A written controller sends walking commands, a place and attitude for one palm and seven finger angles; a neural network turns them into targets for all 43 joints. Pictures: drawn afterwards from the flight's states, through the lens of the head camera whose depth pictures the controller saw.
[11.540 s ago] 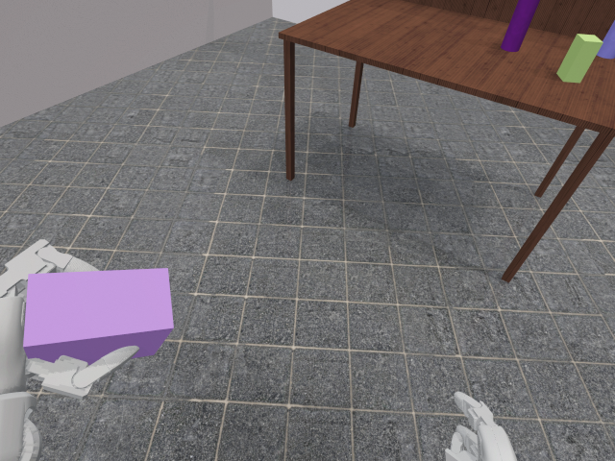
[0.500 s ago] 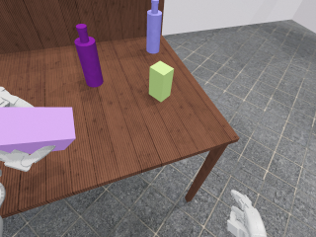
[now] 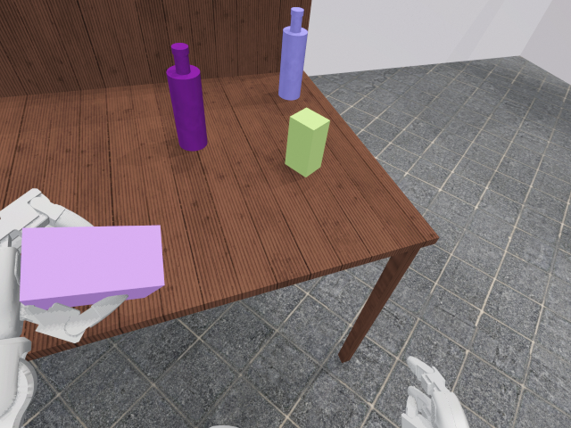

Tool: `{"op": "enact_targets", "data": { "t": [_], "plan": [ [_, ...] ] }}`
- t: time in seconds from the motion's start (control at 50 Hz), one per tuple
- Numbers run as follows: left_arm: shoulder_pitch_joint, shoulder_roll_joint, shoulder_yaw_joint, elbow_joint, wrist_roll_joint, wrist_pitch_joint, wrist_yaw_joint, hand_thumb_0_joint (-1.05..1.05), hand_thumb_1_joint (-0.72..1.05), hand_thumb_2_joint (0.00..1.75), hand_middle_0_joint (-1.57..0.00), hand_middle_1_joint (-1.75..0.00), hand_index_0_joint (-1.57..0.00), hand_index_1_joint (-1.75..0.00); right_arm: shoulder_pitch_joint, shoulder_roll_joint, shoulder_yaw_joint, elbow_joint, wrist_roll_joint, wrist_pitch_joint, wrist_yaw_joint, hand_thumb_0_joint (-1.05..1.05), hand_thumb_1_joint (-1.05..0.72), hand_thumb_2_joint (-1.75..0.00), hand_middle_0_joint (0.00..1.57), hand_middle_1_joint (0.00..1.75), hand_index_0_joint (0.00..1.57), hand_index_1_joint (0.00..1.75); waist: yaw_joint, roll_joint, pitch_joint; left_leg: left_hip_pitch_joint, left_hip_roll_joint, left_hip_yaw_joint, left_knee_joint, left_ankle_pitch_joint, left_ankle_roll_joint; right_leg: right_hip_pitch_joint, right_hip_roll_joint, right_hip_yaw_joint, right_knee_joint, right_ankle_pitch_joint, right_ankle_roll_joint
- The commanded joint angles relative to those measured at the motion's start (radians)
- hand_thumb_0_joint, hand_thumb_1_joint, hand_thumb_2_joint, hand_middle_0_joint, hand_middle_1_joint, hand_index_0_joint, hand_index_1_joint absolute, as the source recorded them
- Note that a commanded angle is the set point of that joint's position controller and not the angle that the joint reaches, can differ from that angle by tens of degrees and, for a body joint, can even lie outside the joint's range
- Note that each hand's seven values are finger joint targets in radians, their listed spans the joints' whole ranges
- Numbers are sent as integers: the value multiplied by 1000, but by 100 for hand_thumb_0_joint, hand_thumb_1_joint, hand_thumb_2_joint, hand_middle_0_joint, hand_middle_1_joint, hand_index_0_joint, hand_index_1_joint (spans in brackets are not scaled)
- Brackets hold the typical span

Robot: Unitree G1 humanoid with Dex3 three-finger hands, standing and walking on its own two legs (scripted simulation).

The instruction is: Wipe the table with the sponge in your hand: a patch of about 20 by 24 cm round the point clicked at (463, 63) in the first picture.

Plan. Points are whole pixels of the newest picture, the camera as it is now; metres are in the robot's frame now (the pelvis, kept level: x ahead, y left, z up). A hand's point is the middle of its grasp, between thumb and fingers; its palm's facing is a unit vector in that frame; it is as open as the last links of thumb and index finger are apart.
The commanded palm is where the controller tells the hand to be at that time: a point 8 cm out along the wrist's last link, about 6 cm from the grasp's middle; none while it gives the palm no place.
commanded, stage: come to a stop and stand still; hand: left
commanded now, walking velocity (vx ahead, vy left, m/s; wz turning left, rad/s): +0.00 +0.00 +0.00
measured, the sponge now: (114, 267) +0.23 +0.22 +0.15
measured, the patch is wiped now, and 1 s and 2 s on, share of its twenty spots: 0.00 0.00 0.00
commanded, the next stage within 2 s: look again from close up in 1.76 s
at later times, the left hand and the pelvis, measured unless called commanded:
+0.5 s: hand (11, 312) +0.17 +0.28 +0.16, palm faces +0.46 -0.81 -0.37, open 9.9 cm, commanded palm +0.11 +0.30 +0.18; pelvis -0.03 +0.01 -0.01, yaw +4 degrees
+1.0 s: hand (4, 316) +0.16 +0.27 +0.18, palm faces +0.36 -0.83 -0.42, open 9.9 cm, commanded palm +0.10 +0.31 +0.18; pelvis -0.06 +0.03 -0.01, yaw -1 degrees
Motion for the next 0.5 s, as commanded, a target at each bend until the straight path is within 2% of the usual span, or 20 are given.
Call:
{"op": "enact_targets", "data": {
  "t": [0.0, 0.02, 0.04, 0.06, 0.14, 0.16, 0.2, 0.24, 0.26, 0.3, 0.32, 0.34, 0.36, 0.4, 0.42, 0.44, 0.46, 0.48],
  "plan": [
    [-93, 187, 128, -210, -8, -57, 10, 0, 10, 130, -120, -160, -120, -160, -120, -147, -66, -160, -5, -49, -11, 0, -90, -90, 20, 30, 20, 30, -6, 75, -84, -26, 39, -44, -171, -407, 0, -8, 28, 6, -115, -211, -43],
    [-95, 180, 127, -216, -10, -56, 6, 0, 10, 130, -120, -160, -120, -160, -116, -146, -67, -158, -5, -48, -10, 0, -90, -90, 20, 30, 20, 30, -8, 56, -87, 3, 30, -41, -154, -380, -4, -32, 23, 19, -132, -225, -47],
    [-88, 199, 142, -229, -12, -55, 4, 0, 10, 130, -120, -160, -120, -160, -126, -148, -66, -153, -3, -49, -7, 0, -90, -90, 20, 30, 20, 30, -8, 77, -103, 43, 35, -36, -161, -372, -9, -49, 32, 7, -130, -222, -44],
    [-100, 169, 115, -226, -10, -53, 2, 0, 10, 130, -120, -160, -120, -160, -125, -145, -65, -153, -5, -48, -8, 0, -90, -90, 20, 30, 20, 30, -13, 86, -103, 31, 40, -48, -170, -394, -5, -37, 33, 3, -114, -216, -41],
    [-87, 179, 132, -232, -9, -41, -2, 0, 10, 130, -120, -160, -120, -160, -135, -143, -70, -156, 1, -46, -4, 0, -90, -90, 20, 30, 20, 30, -4, 105, -129, 17, 52, -39, -189, -420, -3, 8, 52, -23, -62, -196, -35],
    [-97, 158, 111, -233, -6, -39, -4, 0, 10, 130, -120, -160, -120, -160, -127, -143, -72, -156, -2, -42, -4, 0, -90, -90, 20, 30, 20, 30, -7, 109, -132, -7, 54, -43, -183, -438, -1, 26, 47, -30, -44, -198, -36],
    [-111, 166, 116, -259, -2, -35, -4, 0, 10, 130, -120, -160, -120, -160, -127, -145, -79, -159, -1, -38, -2, 0, -90, -90, 20, 30, 20, 30, -7, 127, -114, -25, 52, -33, -170, -457, -1, 12, 47, -23, -39, -214, -43],
    [-86, 188, 139, -280, -5, -31, -4, 0, 10, 130, -120, -160, -120, -160, -130, -145, -81, -160, 4, -37, 4, 0, -90, -90, 20, 30, 20, 30, -5, 119, -125, 20, 42, -11, -145, -431, -7, -29, 52, -21, -49, -224, -48],
    [-87, 169, 123, -287, -5, -31, -4, 0, 10, 130, -120, -160, -120, -160, -124, -141, -80, -160, 0, -34, 2, 0, -90, -90, 20, 30, 20, 30, -10, 117, -136, 12, 45, -17, -133, -437, -4, -14, 41, -25, -44, -224, -49],
    [-79, 178, 135, -284, -6, -26, -4, 0, 10, 130, -120, -160, -120, -160, -120, -143, -85, -160, 0, -27, 2, 0, -90, -90, 20, 30, 20, 30, -11, 73, -106, 20, 25, 2, -81, -425, -11, -71, 26, 10, -78, -272, -62],
    [-85, 178, 133, -291, -7, -25, -5, 0, 10, 130, -120, -160, -120, -160, -119, -143, -85, -158, 0, -22, 2, 0, -90, -90, 20, 30, 20, 30, -13, 67, -94, 43, 12, 11, -49, -410, -16, -118, 15, 29, -98, -310, -71],
    [-64, 193, 157, -285, -10, -21, -4, 0, 10, 130, -120, -160, -120, -160, -123, -147, -84, -156, 3, -24, 2, 0, -90, -90, 20, 30, 20, 30, -14, 63, -92, 96, 15, 9, -47, -396, -20, -171, 24, 26, -104, -309, -70],
    [-89, 158, 119, -301, -10, -21, -8, 0, 10, 130, -120, -160, -120, -160, -118, -145, -81, -152, 1, -20, 2, 0, -90, -90, 20, 30, 20, 30, -21, 89, -97, 84, 25, -11, -63, -416, -17, -160, 26, 3, -65, -311, -67],
    [-107, 172, 137, -309, -9, -18, -5, 0, 10, 130, -120, -160, -120, -160, -125, -150, -85, -159, 4, -21, 1, 0, -90, -90, 20, 30, 20, 30, -14, 174, -100, -4, 72, -55, -167, -509, -4, -74, 63, -48, 57, -275, -51],
    [-106, 174, 144, -316, -8, -17, -5, 0, 10, 130, -120, -160, -120, -160, -125, -150, -91, -166, 8, -22, 1, 0, -90, -90, 20, 30, 20, 30, -6, 211, -123, -61, 99, -64, -205, -539, 7, 3, 78, -77, 137, -244, -45],
    [-95, 197, 166, -311, -10, -12, -3, 0, 10, 130, -120, -160, -120, -160, -131, -149, -89, -169, 13, -25, 4, 0, -90, -90, 20, 30, 20, 30, -2, 246, -134, -91, 124, -78, -251, -576, 9, 31, 95, -102, 219, -228, -37],
    [-104, 178, 153, -325, -9, -17, -5, 0, 10, 130, -120, -160, -120, -160, -123, -145, -91, -172, 10, -23, 7, 0, -90, -90, 20, 30, 20, 30, -1, 263, -157, -132, 143, -89, -258, -596, 19, 82, 94, -117, 248, -214, -38],
    [-99, 184, 159, -334, -7, -19, -4, 0, 10, 130, -120, -160, -120, -160, -115, -142, -96, -178, 11, -24, 12, 0, -90, -90, 20, 30, 20, 30, 2, 241, -160, -125, 144, -73, -243, -578, 18, 95, 90, -123, 222, -205, -41]
  ]
}}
